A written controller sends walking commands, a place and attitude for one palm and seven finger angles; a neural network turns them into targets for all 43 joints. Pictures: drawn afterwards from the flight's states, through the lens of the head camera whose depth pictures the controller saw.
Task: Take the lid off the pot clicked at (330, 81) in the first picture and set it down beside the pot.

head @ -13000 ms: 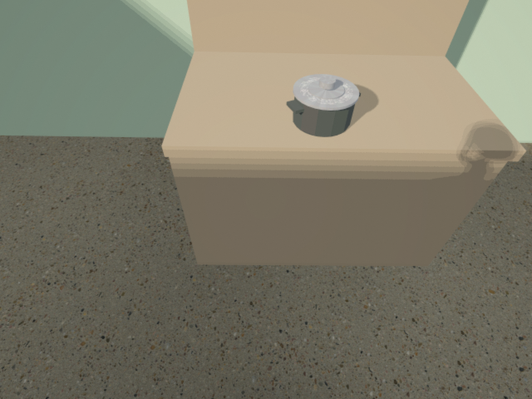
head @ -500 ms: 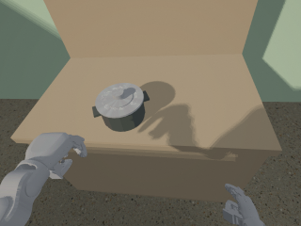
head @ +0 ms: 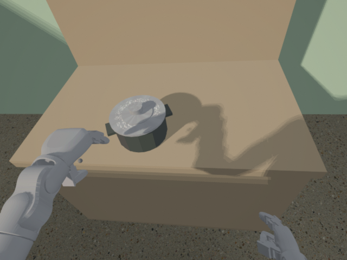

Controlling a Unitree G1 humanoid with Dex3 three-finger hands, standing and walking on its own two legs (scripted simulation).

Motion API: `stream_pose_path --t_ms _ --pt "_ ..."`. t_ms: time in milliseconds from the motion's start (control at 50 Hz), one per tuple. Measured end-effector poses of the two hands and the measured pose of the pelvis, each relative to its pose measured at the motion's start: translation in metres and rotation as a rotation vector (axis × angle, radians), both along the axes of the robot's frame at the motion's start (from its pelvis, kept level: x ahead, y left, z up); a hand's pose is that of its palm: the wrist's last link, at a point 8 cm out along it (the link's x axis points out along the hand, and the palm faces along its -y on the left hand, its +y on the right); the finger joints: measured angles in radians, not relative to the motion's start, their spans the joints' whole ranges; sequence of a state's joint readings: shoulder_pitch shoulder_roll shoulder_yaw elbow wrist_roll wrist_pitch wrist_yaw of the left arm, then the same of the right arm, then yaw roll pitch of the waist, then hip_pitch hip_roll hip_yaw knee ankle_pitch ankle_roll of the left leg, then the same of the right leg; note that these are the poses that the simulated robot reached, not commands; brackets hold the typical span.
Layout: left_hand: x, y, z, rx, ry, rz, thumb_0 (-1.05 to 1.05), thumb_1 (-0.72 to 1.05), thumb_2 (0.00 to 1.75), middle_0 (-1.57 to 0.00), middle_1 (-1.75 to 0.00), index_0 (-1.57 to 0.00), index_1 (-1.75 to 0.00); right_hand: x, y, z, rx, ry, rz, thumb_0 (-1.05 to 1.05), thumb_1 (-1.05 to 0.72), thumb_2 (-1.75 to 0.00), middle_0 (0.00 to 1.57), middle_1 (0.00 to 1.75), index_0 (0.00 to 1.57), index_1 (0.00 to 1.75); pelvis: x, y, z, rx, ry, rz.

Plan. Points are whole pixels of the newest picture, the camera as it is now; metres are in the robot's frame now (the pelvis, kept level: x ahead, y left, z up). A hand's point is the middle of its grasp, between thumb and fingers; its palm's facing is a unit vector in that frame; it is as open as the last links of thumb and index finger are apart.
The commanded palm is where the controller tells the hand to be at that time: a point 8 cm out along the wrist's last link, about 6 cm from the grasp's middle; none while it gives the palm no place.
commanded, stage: move the open hand above the knob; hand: left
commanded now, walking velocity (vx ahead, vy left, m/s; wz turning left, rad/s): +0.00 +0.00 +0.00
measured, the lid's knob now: (135, 108) +0.54 +0.19 +0.03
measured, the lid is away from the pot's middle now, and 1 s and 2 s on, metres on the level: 0.00 0.00 0.00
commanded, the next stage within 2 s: none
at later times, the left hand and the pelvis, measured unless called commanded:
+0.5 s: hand (96, 138) +0.36 +0.23 +0.10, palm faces -0.25 -0.06 -0.97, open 10.0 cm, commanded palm +0.35 +0.22 +0.17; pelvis +0.02 -0.01 +0.00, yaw +0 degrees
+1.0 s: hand (112, 120) +0.42 +0.21 +0.10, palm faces -0.28 -0.04 -0.96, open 10.0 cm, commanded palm +0.42 +0.21 +0.17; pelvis +0.02 -0.01 +0.00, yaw +0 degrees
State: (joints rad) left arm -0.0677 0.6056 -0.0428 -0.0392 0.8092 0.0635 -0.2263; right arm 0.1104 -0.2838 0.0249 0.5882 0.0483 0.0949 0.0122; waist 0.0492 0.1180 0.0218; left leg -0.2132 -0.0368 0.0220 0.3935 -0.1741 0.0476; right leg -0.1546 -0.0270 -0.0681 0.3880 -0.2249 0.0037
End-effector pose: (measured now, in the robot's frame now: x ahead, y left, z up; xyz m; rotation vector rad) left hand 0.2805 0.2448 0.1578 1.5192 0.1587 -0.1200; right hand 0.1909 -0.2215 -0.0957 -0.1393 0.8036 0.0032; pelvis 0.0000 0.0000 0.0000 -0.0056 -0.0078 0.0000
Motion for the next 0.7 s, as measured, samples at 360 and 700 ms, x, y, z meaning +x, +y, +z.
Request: stream_pose_path --t_ms 360,700 --pt "0.054 -0.01 0.0 -0.003 0.076 0.021 0.0 -0.25 1.35 -0.84 -0.08 -0.85 -0.08 0.009 -0.007 -0.003 0.004 0.022 -0.005 0.01 -0.91 -0.9 0.2 0.3 0.2 0.3 0.012 -0.005 -0.002 0.004 0.026 0.009" --pt "0.093 -0.023 0.0 0.003 0.082 0.023 0.0 -0.25 1.35 -0.84 -0.08 -0.85 -0.08 -0.007 -0.022 -0.015 -0.006 0.107 -0.05 0.01 -0.91 -0.9 0.19 0.3 0.2 0.3 0.019 -0.009 -0.003 0.006 0.055 0.011"
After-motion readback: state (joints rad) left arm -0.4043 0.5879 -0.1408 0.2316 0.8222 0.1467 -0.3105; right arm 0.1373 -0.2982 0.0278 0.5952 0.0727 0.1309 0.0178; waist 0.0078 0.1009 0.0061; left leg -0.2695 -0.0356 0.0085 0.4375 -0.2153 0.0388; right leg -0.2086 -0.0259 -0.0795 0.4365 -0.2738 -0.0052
